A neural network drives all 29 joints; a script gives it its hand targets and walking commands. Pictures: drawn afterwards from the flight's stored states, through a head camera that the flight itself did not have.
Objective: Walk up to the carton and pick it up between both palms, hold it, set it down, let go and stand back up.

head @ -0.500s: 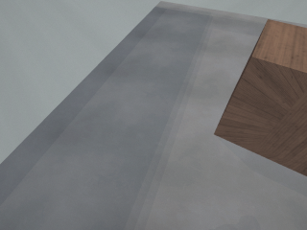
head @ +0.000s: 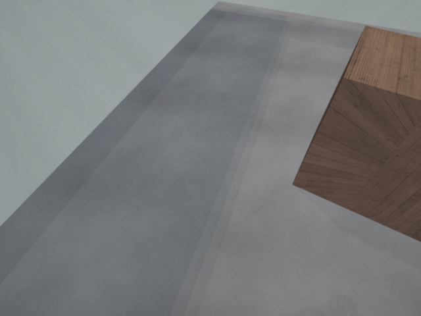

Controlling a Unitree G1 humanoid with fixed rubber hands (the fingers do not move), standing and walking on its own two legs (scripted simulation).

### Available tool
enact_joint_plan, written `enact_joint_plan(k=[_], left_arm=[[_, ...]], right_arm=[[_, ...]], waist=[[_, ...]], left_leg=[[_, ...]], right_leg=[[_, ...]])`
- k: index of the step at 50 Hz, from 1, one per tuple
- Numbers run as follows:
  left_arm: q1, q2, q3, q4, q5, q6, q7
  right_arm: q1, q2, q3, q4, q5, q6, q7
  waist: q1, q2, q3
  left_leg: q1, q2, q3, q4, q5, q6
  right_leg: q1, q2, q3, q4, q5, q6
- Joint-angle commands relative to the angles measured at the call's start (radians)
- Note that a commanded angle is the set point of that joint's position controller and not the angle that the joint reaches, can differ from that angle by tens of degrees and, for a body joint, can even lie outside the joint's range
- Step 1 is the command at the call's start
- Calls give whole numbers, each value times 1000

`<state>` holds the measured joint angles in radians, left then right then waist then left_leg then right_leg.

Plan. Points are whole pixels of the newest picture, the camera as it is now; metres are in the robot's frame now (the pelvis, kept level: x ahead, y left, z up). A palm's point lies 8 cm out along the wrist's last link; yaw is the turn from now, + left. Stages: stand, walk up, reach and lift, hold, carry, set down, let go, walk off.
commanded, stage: stand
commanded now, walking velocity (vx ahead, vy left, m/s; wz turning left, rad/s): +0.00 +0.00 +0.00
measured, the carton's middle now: out of the picture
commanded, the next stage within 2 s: walk up in 1.12 s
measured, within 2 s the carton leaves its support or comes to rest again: neither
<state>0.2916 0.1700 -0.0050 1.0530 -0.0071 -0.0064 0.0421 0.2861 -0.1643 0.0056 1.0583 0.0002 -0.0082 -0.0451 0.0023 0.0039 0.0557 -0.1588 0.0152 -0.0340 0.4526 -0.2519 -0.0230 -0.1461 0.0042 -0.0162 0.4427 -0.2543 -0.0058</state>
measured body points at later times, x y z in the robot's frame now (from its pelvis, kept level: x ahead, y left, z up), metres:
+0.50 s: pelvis +0.00 +0.00 +0.00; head +0.01 +0.00 +0.45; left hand +0.01 +0.23 -0.16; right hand +0.01 -0.23 -0.16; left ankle +0.00 +0.13 -0.74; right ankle -0.01 -0.11 -0.74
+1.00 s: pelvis +0.00 +0.00 +0.00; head +0.01 +0.00 +0.45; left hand +0.01 +0.22 -0.16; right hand +0.01 -0.23 -0.16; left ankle +0.00 +0.13 -0.74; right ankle -0.01 -0.12 -0.74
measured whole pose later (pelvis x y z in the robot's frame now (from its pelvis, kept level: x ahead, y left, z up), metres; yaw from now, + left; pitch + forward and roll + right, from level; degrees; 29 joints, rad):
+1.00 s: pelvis +0.00 +0.00 +0.00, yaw +0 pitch -2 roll +0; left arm 0.29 0.16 -0.01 1.08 -0.01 -0.01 0.05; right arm 0.28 -0.15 0.01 1.10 0.00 -0.01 -0.05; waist 0.00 0.01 0.06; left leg -0.14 0.02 -0.03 0.43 -0.25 -0.03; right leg -0.13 0.01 -0.01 0.43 -0.25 -0.01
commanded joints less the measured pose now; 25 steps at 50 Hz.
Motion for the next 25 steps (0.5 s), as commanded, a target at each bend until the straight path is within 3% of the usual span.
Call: enact_joint_plan(k=[1,25], left_arm=[[67,122,21,-33,0,-12,7],[69,118,18,-17,-1,-14,10]], right_arm=[[62,-128,-21,-33,0,-13,-7],[69,-121,-16,-11,0,-13,-9]], waist=[[2,-2,47],[-3,0,29]], left_leg=[[-42,77,-65,-101,148,23],[-21,81,-61,-104,176,20]], right_leg=[[-36,-102,98,-109,143,-9],[-23,-102,95,-110,176,-7]])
